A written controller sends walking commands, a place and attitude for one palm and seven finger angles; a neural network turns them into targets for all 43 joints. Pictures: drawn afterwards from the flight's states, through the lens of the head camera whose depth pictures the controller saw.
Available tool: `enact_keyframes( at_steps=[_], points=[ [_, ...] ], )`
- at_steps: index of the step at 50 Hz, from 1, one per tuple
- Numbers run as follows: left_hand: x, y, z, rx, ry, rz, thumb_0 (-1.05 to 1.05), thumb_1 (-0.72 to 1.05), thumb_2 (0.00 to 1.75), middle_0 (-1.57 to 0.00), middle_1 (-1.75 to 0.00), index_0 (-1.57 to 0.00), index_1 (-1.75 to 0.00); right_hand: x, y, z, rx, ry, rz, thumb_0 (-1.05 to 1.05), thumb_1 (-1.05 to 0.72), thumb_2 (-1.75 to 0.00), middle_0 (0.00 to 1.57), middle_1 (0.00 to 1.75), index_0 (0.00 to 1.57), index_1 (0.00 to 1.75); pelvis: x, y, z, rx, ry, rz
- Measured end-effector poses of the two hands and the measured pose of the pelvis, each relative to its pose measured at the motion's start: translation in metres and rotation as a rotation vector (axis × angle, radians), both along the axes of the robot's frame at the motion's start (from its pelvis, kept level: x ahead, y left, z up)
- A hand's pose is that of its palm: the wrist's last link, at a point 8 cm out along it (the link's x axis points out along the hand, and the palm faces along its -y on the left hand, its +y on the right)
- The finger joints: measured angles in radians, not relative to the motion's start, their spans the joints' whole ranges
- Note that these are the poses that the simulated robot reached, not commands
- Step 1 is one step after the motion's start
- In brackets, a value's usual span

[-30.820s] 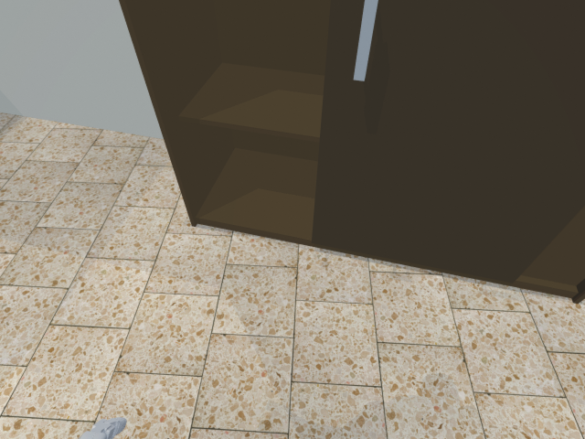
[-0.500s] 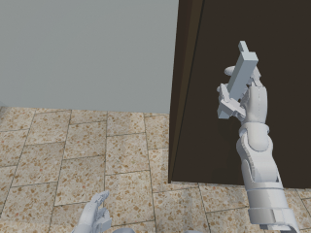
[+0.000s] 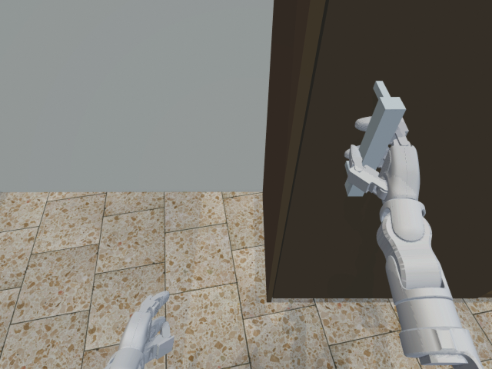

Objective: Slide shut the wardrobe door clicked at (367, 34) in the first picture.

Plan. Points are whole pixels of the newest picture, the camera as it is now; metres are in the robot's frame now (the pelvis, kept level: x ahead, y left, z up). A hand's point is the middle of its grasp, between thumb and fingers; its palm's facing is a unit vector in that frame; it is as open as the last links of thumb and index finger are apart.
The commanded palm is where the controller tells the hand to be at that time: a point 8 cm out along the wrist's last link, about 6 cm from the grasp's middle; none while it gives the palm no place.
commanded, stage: stop walking and hold the door there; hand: right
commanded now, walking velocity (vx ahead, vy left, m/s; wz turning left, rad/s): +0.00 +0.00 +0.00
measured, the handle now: (366, 142) +0.42 -0.20 +0.14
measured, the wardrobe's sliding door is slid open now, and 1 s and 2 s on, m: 0.00 0.00 0.00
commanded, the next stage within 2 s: loosen the grip on the handle in 0.96 s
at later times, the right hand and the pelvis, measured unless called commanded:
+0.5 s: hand (355, 169) +0.37 -0.17 +0.14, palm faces +0.20 +0.97 -0.14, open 6.5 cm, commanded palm +0.34 -0.19 +0.13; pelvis +0.02 -0.01 +0.01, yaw +0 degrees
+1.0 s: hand (355, 169) +0.37 -0.17 +0.14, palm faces +0.16 +0.98 -0.11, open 6.6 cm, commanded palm +0.34 -0.17 +0.13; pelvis +0.03 -0.03 +0.01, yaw +0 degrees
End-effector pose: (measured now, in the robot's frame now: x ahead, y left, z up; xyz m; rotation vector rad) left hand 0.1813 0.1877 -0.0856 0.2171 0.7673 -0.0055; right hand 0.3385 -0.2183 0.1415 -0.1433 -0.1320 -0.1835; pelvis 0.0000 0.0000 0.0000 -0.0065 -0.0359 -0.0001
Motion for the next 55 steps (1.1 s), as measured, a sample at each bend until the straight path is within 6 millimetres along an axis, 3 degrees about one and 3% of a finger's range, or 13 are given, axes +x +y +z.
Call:
enact_keyframes(
  at_steps=[6,11,16,25,40,53,55],
  points=[
    [0.002,0.03,-0.012,0.004,0.035,0.063,0.01,0.9,0.89,-0.2,-0.3,-0.2,-0.3,-0.002,0.003,0.003,-0.029,0.033,-0.054,0.01,-0.69,-0.8,0.45,1.4,0.18,1.4,0.008,0.009,0.003,0.017,0.037,-0.018],
    [-0.001,0.051,-0.008,0.053,0.059,0.093,0.01,0.9,0.89,-0.2,-0.3,-0.2,-0.3,-0.002,0.004,0.003,-0.016,0.031,-0.059,0.01,-0.69,-0.81,0.46,1.4,0.19,1.4,0.016,0.012,0.005,0.007,0.035,-0.013],
    [0.001,0.059,-0.001,0.069,0.032,0.13,0.01,0.9,0.9,-0.2,-0.3,-0.2,-0.3,-0.002,0.003,0.002,-0.016,0.029,-0.053,0.01,-0.69,-0.81,0.46,1.4,0.19,1.4,0.02,0.008,0.006,0.011,0.032,-0.004],
    [0.004,0.039,0.008,0.06,0.003,0.139,0.01,0.9,0.9,-0.2,-0.3,-0.2,-0.3,-0.001,0.001,0.001,-0.005,0.014,-0.01,0.02,-0.71,-0.78,0.45,1.4,0.19,1.4,0.025,-0.006,0.007,0.011,0.034,0.006],
    [0.002,-0.009,-0.001,0.018,0.052,0.094,0.01,0.9,0.89,-0.2,-0.3,-0.2,-0.3,0.001,-0.003,-0.002,0.015,-0.024,0.047,0.01,-0.7,-0.79,0.45,1.4,0.2,1.4,0.03,-0.03,0.006,0.003,0.05,0.01],
    [0.017,-0.012,-0.005,0.006,0.046,0.061,0.01,0.9,0.89,-0.2,-0.3,-0.2,-0.3,0.0,0.0,-0.002,0.014,-0.026,0.026,0.01,-0.71,-0.81,0.42,1.4,0.17,1.4,0.032,-0.029,0.005,0.003,0.055,0.0],
    [0.017,-0.007,-0.003,0.015,0.036,0.051,0.01,0.9,0.89,-0.2,-0.3,-0.2,-0.3,0.006,-0.008,0.002,-0.082,-0.021,0.071,-0.01,-0.61,-0.79,0.43,1.4,0.18,1.4,0.026,-0.025,0.005,0.005,0.048,0.001]
  ],
)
